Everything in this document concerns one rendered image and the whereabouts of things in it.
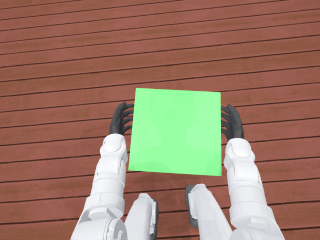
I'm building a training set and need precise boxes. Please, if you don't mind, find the carton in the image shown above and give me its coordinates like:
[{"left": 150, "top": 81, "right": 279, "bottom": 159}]
[{"left": 128, "top": 88, "right": 222, "bottom": 176}]

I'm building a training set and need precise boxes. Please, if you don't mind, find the left robot hand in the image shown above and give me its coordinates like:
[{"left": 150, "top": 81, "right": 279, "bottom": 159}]
[{"left": 108, "top": 101, "right": 135, "bottom": 135}]

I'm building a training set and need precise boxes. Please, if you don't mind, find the robot left forearm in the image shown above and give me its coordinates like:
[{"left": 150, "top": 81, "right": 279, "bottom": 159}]
[{"left": 70, "top": 133, "right": 128, "bottom": 240}]

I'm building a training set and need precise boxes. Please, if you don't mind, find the robot right shin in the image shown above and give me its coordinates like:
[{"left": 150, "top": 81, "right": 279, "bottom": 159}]
[{"left": 191, "top": 184, "right": 212, "bottom": 219}]

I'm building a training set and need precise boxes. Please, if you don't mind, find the left robot upper arm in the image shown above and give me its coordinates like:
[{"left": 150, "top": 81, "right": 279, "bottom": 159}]
[{"left": 71, "top": 216, "right": 128, "bottom": 240}]

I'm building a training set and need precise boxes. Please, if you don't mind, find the left robot foot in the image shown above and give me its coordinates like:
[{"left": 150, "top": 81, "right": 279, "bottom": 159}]
[{"left": 149, "top": 198, "right": 159, "bottom": 240}]

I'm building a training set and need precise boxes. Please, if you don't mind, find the right robot hand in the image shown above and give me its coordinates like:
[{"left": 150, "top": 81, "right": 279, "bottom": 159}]
[{"left": 220, "top": 104, "right": 245, "bottom": 142}]

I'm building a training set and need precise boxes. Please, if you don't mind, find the robot right forearm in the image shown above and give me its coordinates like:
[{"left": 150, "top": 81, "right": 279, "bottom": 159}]
[{"left": 223, "top": 138, "right": 285, "bottom": 240}]

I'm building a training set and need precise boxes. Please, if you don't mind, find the right robot upper arm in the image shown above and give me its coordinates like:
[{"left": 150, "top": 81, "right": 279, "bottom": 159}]
[{"left": 229, "top": 227, "right": 283, "bottom": 240}]

